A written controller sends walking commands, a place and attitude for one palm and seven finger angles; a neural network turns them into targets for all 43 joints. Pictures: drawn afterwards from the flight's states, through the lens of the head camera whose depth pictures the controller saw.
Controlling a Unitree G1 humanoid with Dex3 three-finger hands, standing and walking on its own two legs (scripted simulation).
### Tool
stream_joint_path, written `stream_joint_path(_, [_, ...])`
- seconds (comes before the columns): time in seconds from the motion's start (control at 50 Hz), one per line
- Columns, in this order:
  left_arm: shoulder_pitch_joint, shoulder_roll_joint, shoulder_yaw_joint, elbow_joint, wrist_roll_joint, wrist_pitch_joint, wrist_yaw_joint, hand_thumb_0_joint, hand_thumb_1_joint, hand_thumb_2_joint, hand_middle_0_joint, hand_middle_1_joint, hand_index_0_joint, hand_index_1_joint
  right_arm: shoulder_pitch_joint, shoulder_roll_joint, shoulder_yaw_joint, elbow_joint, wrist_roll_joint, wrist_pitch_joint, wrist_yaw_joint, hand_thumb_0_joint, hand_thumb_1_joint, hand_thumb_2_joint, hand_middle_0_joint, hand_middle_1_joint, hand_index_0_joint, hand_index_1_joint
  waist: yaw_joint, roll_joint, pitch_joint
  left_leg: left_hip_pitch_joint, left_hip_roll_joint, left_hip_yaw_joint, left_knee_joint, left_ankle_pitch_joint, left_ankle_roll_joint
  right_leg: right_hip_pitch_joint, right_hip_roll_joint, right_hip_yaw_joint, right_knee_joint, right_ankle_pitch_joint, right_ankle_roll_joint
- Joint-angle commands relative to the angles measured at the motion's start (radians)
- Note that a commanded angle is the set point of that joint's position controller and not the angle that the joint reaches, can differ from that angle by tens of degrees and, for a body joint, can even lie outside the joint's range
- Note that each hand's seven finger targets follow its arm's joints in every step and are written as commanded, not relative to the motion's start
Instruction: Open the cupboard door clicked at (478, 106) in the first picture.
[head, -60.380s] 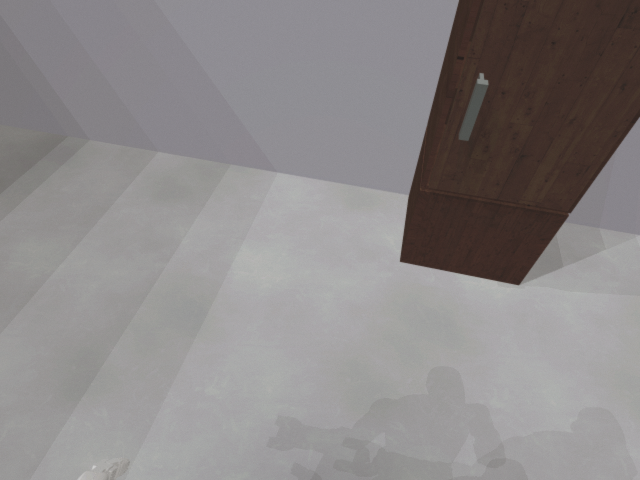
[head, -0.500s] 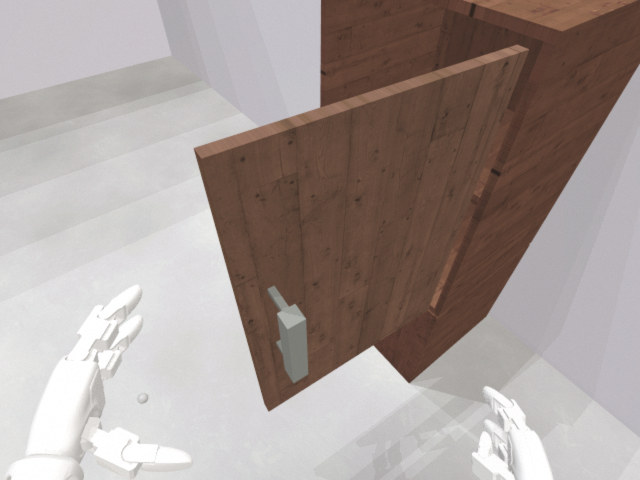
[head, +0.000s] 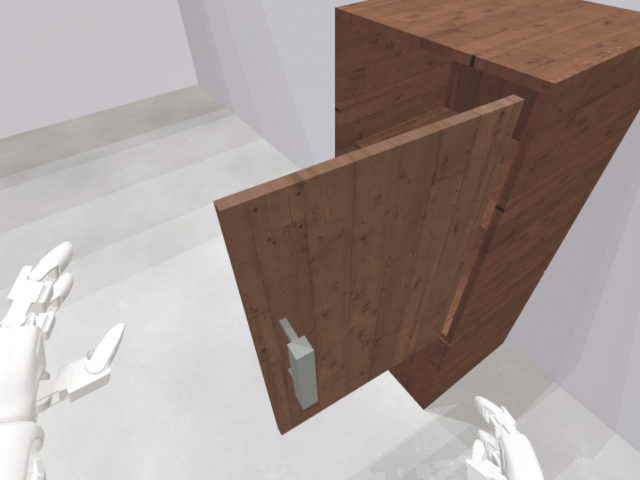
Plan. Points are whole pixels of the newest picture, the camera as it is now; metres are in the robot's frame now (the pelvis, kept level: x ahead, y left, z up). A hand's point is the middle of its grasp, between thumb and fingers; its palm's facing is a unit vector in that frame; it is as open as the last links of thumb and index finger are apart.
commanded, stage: draw the hand back to the body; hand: left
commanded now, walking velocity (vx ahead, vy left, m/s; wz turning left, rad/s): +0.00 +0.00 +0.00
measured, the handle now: (296, 363) +0.29 +0.08 -0.04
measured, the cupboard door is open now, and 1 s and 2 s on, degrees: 85 85 85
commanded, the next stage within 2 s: step back with the hand held close in 0.46 s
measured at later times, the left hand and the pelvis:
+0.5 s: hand (90, 354) +0.18 +0.24 +0.16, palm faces +0.44 -0.80 -0.40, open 7.5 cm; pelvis -0.01 -0.02 +0.00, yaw -1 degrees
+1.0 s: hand (57, 380) +0.15 +0.25 +0.16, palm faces +0.37 -0.77 -0.52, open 7.4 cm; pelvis -0.06 +0.00 +0.00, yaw -2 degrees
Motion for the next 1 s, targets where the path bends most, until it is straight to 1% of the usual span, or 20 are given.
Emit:
stream_joint_path(0.0, [-0.103,0.197,0.168,-0.212,0.002,-0.081,0.024,0.0,0.795,0.855,-0.196,-0.3,-0.196,-0.3,-0.12,-0.106,-0.043,-0.142,-0.004,-0.052,-0.006,0.0,-0.9,-0.9,0.2,0.3,0.2,0.3,0.005,-0.004,-0.06,-0.102,0.059,-0.044,-0.118,0.396,-0.061,0.167,-0.001,0.033,-0.05,0.181,-0.028])
stream_joint_path(0.06, [-0.143,0.207,0.194,-0.214,-0.006,-0.089,0.024,0.0,0.9,0.9,-0.2,-0.3,-0.2,-0.3,-0.13,-0.103,-0.045,-0.138,-0.004,-0.046,-0.006,0.0,-0.9,-0.9,0.2,0.3,0.2,0.3,0.005,-0.005,-0.056,-0.091,0.055,-0.036,-0.131,0.345,-0.05,0.168,-0.002,0.038,-0.067,0.168,-0.025])
stream_joint_path(0.12, [-0.088,0.147,0.145,-0.14,-0.008,-0.084,0.013,0.0,0.9,0.9,-0.2,-0.3,-0.2,-0.3,-0.129,-0.106,-0.05,-0.129,-0.002,-0.037,-0.001,0.0,-0.9,-0.9,0.2,0.3,0.2,0.3,-0.001,-0.014,-0.01,-0.092,0.058,-0.028,-0.137,0.333,-0.043,0.151,-0.003,0.039,-0.081,0.161,-0.023])
stream_joint_path(0.18, [-0.108,0.166,0.156,-0.159,-0.006,-0.091,0.011,0.0,0.9,0.9,-0.2,-0.3,-0.2,-0.3,-0.135,-0.109,-0.055,-0.131,-0.003,-0.033,0.001,0.0,-0.9,-0.9,0.2,0.3,0.2,0.3,0.002,-0.038,-0.033,-0.092,0.054,-0.027,-0.143,0.297,-0.034,0.167,-0.002,0.046,-0.088,0.147,-0.022])
stream_joint_path(0.26, [-0.115,0.189,0.174,-0.189,-0.006,-0.098,0.016,0.0,0.9,0.9,-0.2,-0.3,-0.2,-0.3,-0.144,-0.104,-0.055,-0.131,-0.005,-0.037,-0.003,0.0,-0.9,-0.9,0.2,0.3,0.2,0.3,0.007,-0.027,-0.068,-0.082,0.046,-0.022,-0.14,0.285,-0.028,0.192,-0.006,0.055,-0.095,0.153,-0.023])
stream_joint_path(0.34, [-0.138,0.199,0.177,-0.202,0.0,-0.104,0.021,0.0,0.9,0.9,-0.2,-0.3,-0.2,-0.3,-0.148,-0.098,-0.053,-0.123,-0.004,-0.05,-0.008,0.0,-0.9,-0.9,0.2,0.3,0.2,0.3,0.005,0.022,-0.047,-0.074,0.043,-0.018,-0.143,0.259,-0.028,0.176,-0.006,0.061,-0.108,0.129,-0.025])
stream_joint_path(0.42, [-0.142,0.191,0.17,-0.184,0.0,-0.106,0.02,0.0,0.9,0.9,-0.2,-0.3,-0.2,-0.3,-0.15,-0.098,-0.052,-0.115,-0.004,-0.058,-0.008,0.0,-0.9,-0.9,0.2,0.3,0.2,0.3,0.004,0.004,-0.02,-0.076,0.043,-0.023,-0.149,0.251,-0.029,0.166,-0.004,0.062,-0.118,0.115,-0.024])
stream_joint_path(0.46, [-0.128,0.181,0.165,-0.161,-0.003,-0.108,0.018,0.0,0.9,0.9,-0.2,-0.3,-0.2,-0.3,-0.15,-0.097,-0.055,-0.113,-0.004,-0.058,-0.008,0.0,-0.9,-0.9,0.2,0.3,0.2,0.3,0.004,-0.037,-0.006,-0.078,0.045,-0.019,-0.151,0.23,-0.023,0.157,-0.002,0.063,-0.128,0.09,-0.021])
stream_joint_path(0.54, [-0.132,0.178,0.163,-0.151,-0.003,-0.112,0.017,0.0,0.9,0.9,-0.2,-0.3,-0.2,-0.3,-0.156,-0.097,-0.056,-0.109,-0.003,-0.059,-0.007,0.0,-0.9,-0.9,0.2,0.3,0.2,0.3,0.005,-0.013,0.002,-0.076,0.044,-0.018,-0.156,0.197,-0.022,0.148,-0.005,0.068,-0.139,0.051,-0.021])
stream_joint_path(0.56, [-0.241,0.216,0.181,-0.202,-0.002,-0.121,0.023,0.0,0.9,0.9,-0.2,-0.3,-0.2,-0.3,-0.164,-0.1,-0.055,-0.107,-0.003,-0.063,-0.009,0.0,-0.9,-0.9,0.2,0.3,0.2,0.3,-0.001,-0.011,-0.022,-0.069,0.04,-0.019,-0.155,0.187,-0.02,0.154,-0.007,0.075,-0.143,0.044,-0.02])
stream_joint_path(0.58, [-0.3,0.328,0.312,-0.206,0.008,-0.161,0.033,0.0,0.9,0.9,-0.2,-0.3,-0.2,-0.3,-0.124,-0.12,-0.055,-0.141,0.005,-0.04,-0.012,0.0,-0.9,-0.9,0.2,0.3,0.2,0.3,-0.05,-0.092,0.055,-0.144,0.053,-0.047,-0.117,0.106,-0.004,0.051,-0.05,0.189,-0.203,0.039,-0.017])
stream_joint_path(0.6, [-0.279,0.316,0.307,-0.156,0.015,-0.175,0.03,0.0,0.9,0.9,-0.2,-0.3,-0.2,-0.3,-0.12,-0.108,-0.054,-0.124,0.0,-0.024,-0.013,0.0,-0.9,-0.9,0.2,0.3,0.2,0.3,-0.05,-0.101,0.054,-0.146,0.045,-0.06,-0.098,0.082,-0.003,0.037,-0.076,0.2,-0.221,0.022,-0.026])
stream_joint_path(0.62, [-0.156,0.229,0.244,-0.092,0.014,-0.169,0.019,0.0,0.9,0.9,-0.2,-0.3,-0.2,-0.3,-0.122,-0.112,-0.061,-0.122,-0.005,-0.011,-0.012,0.0,-0.9,-0.9,0.2,0.3,0.2,0.3,-0.057,-0.119,0.03,-0.128,0.046,-0.054,-0.072,0.104,-0.004,0.017,-0.09,0.201,-0.223,0.021,-0.029])
stream_joint_path(0.66, [-0.063,0.187,0.202,-0.121,0.014,-0.174,0.012,0.0,0.9,0.9,-0.2,-0.3,-0.2,-0.3,-0.125,-0.12,-0.065,-0.134,-0.01,0.004,-0.005,0.0,-0.9,-0.9,0.2,0.3,0.2,0.3,-0.058,-0.059,-0.049,-0.114,0.051,-0.042,-0.065,0.161,-0.008,0.036,-0.104,0.181,-0.189,0.09,-0.032])
stream_joint_path(0.7, [-0.03,0.204,0.216,-0.173,0.013,-0.181,0.02,0.0,0.9,0.9,-0.2,-0.3,-0.2,-0.3,-0.13,-0.131,-0.072,-0.142,-0.011,0.013,-0.007,0.0,-0.9,-0.9,0.2,0.3,0.2,0.3,-0.053,-0.005,-0.11,-0.134,0.066,-0.052,-0.087,0.245,-0.017,0.098,-0.097,0.147,-0.118,0.222,-0.034])
stream_joint_path(0.76, [0.008,0.234,0.248,-0.214,0.012,-0.175,0.03,0.0,0.9,0.9,-0.2,-0.3,-0.2,-0.3,-0.13,-0.129,-0.081,-0.166,-0.006,0.034,-0.012,0.0,-0.9,-0.9,0.2,0.3,0.2,0.3,-0.052,-0.051,-0.168,-0.16,0.086,-0.063,-0.092,0.359,-0.023,0.139,-0.072,0.119,-0.033,0.349,-0.02])
stream_joint_path(0.82, [0.016,0.26,0.277,-0.249,0.013,-0.172,0.038,0.0,0.9,0.9,-0.2,-0.3,-0.2,-0.3,-0.131,-0.129,-0.089,-0.184,-0.003,0.049,-0.018,0.0,-0.9,-0.9,0.2,0.3,0.2,0.3,-0.051,-0.03,-0.178,-0.209,0.092,-0.08,-0.082,0.417,-0.032,0.159,-0.069,0.117,0.031,0.429,-0.025])
stream_joint_path(0.88, [0.027,0.265,0.289,-0.26,0.016,-0.172,0.041,0.0,0.9,0.9,-0.2,-0.3,-0.2,-0.3,-0.131,-0.125,-0.094,-0.197,-0.001,0.057,-0.02,0.0,-0.9,-0.9,0.2,0.3,0.2,0.3,-0.052,-0.054,-0.16,-0.262,0.104,-0.089,-0.088,0.352,-0.022,0.143,-0.06,0.125,0.061,0.393,-0.016])
stream_joint_path(0.9, [0.015,0.265,0.289,-0.274,0.017,-0.174,0.042,0.0,0.9,0.9,-0.2,-0.3,-0.2,-0.3,-0.136,-0.131,-0.096,-0.198,-0.002,0.056,-0.022,0.0,-0.9,-0.9,0.2,0.3,0.2,0.3,-0.05,-0.029,-0.148,-0.292,0.103,-0.098,-0.091,0.312,-0.018,0.144,-0.063,0.132,0.063,0.369,-0.019])
stream_joint_path(0.98, [0.004,0.241,0.272,-0.252,0.03,-0.178,0.046,0.0,0.9,0.9,-0.2,-0.3,-0.2,-0.3,-0.124,-0.134,-0.094,-0.207,-0.002,0.053,-0.022,0.0,-0.9,-0.9,0.2,0.3,0.2,0.3,-0.057,-0.039,-0.065,-0.443,0.125,-0.119,-0.133,0.018,0.022,0.12,-0.051,0.156,0.078,0.155,-0.004])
